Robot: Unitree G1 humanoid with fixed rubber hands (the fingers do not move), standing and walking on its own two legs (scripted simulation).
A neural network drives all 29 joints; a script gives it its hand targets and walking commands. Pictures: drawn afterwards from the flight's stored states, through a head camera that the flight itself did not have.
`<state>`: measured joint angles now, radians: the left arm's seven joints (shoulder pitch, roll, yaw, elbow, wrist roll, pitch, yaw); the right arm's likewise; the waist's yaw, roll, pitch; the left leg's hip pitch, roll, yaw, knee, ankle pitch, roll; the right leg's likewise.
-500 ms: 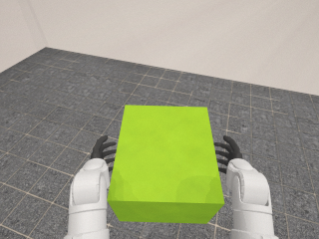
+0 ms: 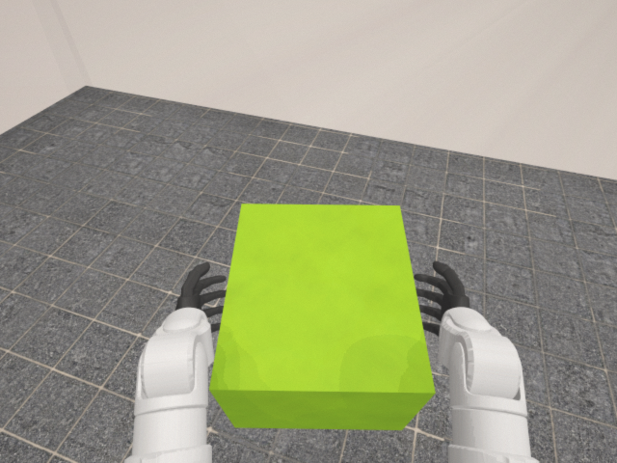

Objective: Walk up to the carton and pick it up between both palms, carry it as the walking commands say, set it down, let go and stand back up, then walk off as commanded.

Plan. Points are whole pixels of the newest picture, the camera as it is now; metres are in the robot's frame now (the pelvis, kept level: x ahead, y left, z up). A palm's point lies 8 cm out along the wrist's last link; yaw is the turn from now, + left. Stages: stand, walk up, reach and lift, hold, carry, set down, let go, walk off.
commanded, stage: carry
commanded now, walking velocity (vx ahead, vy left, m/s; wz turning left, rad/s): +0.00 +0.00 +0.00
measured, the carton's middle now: (319, 313) +0.34 +0.00 -0.02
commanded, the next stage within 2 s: hold in 0.06 s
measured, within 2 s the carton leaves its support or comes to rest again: neither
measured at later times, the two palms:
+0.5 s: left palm (170, 327) +0.28 +0.19 +0.06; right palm (438, 325) +0.27 -0.14 +0.07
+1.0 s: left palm (197, 343) +0.30 +0.18 -0.03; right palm (424, 346) +0.29 -0.15 -0.03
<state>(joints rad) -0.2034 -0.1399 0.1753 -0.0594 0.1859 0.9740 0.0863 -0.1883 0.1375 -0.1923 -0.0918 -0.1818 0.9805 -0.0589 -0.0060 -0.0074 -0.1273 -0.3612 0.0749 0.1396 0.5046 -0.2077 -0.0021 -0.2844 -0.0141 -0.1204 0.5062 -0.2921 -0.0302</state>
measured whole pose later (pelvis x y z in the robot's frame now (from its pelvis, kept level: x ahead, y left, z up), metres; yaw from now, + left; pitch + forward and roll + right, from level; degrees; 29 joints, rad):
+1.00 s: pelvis -0.02 +0.03 -0.01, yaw -7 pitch +9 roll +0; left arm -0.37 -0.18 0.47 0.41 0.35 0.41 -0.02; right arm -0.40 0.16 -0.41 0.47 -0.33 0.36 0.08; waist 0.05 -0.02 0.01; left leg -0.50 0.00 0.00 0.54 -0.20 0.00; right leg -0.48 0.01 0.04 0.56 -0.24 0.00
